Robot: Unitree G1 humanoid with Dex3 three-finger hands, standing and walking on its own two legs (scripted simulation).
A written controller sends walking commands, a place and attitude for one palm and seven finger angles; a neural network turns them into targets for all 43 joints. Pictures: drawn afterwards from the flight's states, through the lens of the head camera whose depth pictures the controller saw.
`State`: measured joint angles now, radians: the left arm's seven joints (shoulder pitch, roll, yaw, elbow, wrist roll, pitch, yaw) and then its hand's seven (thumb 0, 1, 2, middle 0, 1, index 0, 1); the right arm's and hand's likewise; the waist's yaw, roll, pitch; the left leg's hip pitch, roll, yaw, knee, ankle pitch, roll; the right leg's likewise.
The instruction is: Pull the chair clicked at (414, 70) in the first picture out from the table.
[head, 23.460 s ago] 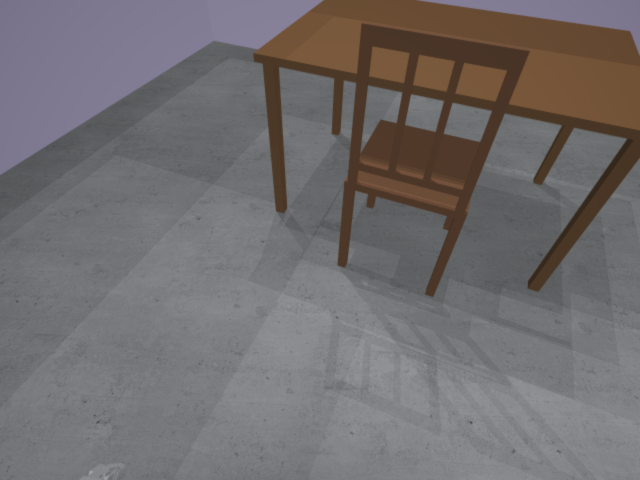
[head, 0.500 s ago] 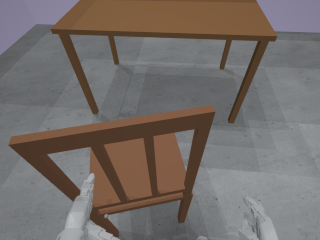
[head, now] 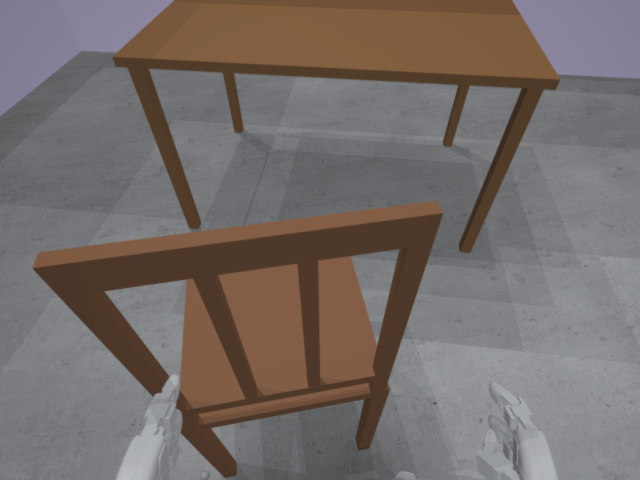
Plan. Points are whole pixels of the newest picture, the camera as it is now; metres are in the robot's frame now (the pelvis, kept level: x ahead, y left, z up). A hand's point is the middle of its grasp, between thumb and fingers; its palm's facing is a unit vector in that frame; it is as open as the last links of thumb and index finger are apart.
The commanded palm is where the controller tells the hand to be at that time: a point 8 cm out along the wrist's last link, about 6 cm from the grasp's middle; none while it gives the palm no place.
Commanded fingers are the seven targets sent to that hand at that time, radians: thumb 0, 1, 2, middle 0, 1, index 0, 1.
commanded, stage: draw the hand back to the body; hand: left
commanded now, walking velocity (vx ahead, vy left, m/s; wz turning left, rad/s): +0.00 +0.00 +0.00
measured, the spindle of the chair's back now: (233, 346) +0.30 +0.14 -0.01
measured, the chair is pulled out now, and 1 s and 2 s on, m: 0.63 0.63 0.63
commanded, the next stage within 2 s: step back with the hand held close in 1.50 s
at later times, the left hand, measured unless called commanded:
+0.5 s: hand (132, 434) +0.16 +0.18 +0.10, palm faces +0.11 -0.96 -0.26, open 17.0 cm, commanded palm +0.12 +0.24 +0.12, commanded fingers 0.00 -0.19 0.38 -0.05 -0.08 -0.05 -0.08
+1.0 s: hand (42, 343) +0.20 +0.23 +0.19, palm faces +0.42 -0.79 -0.45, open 11.1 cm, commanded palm +0.15 +0.28 +0.21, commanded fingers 0.00 0.72 0.81 -0.17 -0.26 -0.17 -0.26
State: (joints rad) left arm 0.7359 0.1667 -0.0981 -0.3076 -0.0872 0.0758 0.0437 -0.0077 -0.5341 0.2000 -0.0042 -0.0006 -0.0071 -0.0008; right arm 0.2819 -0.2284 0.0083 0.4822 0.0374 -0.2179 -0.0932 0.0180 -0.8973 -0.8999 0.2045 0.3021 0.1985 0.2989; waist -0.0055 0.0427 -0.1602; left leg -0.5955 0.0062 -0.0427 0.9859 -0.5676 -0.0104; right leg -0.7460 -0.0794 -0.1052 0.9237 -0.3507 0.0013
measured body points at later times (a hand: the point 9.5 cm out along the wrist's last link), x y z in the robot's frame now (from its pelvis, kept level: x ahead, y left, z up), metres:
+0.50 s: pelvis -0.01 +0.00 +0.01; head -0.01 -0.02 +0.46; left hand +0.14 +0.23 +0.12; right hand +0.17 -0.24 -0.06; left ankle -0.04 +0.12 -0.68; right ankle +0.06 -0.13 -0.68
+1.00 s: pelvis +0.02 -0.01 +0.05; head +0.00 -0.04 +0.50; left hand +0.17 +0.27 +0.22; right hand +0.20 -0.24 -0.04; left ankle -0.04 +0.12 -0.68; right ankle +0.06 -0.13 -0.68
